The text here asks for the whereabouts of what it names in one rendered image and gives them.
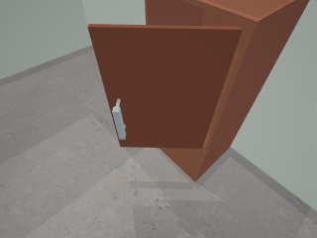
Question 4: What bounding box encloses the handle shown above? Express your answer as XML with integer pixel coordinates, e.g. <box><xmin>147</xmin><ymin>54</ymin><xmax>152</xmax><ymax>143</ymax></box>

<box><xmin>112</xmin><ymin>98</ymin><xmax>126</xmax><ymax>140</ymax></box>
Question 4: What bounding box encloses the cupboard door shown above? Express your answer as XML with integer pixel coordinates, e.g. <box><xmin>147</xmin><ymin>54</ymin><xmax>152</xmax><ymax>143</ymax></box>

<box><xmin>87</xmin><ymin>24</ymin><xmax>243</xmax><ymax>149</ymax></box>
